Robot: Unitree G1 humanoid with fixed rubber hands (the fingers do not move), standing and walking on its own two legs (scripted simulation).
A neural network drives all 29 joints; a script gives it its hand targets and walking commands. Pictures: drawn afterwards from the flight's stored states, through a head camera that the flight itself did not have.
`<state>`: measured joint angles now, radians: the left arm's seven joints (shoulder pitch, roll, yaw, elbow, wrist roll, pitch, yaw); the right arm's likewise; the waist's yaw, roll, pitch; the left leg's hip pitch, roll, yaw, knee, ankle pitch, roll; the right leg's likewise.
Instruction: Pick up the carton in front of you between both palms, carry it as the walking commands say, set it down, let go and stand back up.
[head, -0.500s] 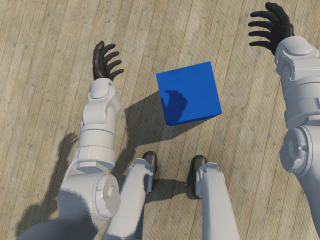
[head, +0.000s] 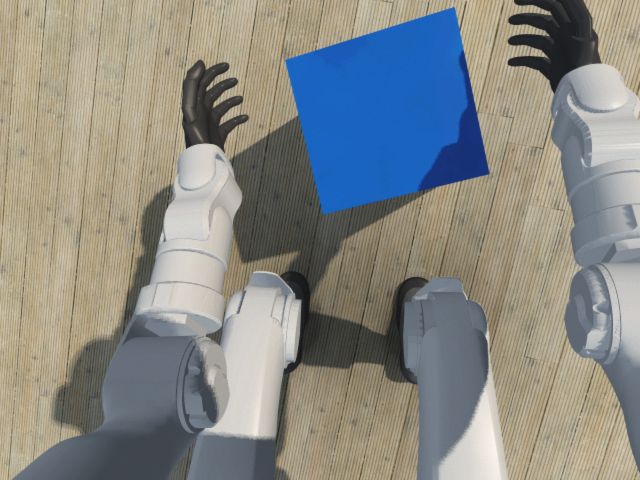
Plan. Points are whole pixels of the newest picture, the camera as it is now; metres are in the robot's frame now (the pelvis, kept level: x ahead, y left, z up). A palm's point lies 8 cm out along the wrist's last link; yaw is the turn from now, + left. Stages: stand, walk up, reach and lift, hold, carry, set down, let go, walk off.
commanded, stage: reach and lift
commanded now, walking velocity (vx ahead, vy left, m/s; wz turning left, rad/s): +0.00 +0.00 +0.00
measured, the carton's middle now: (383, 131) +0.49 -0.07 -0.36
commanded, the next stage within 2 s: none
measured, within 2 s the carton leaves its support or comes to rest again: leaves its support in 1.18 s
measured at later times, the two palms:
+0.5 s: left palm (234, 138) +0.49 +0.14 -0.28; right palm (502, 94) +0.52 -0.23 -0.31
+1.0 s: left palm (265, 134) +0.49 +0.10 -0.27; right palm (490, 91) +0.52 -0.20 -0.28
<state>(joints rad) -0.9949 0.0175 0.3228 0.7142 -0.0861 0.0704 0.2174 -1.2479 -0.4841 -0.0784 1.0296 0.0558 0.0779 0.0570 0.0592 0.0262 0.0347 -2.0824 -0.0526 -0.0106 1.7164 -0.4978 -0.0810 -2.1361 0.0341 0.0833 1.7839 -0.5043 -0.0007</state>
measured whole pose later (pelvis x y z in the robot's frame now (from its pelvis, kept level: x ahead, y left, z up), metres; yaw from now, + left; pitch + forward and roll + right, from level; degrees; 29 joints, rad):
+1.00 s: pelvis -0.03 +0.00 -0.11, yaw +0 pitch +36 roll +6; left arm -1.39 0.02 0.42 1.09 -0.07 0.04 0.24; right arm -1.59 -0.46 0.14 1.35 0.12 0.09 0.02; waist 0.05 0.10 0.32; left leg -2.22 -0.09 -0.01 2.11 -0.53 -0.11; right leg -2.28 0.01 0.07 2.18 -0.53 -0.02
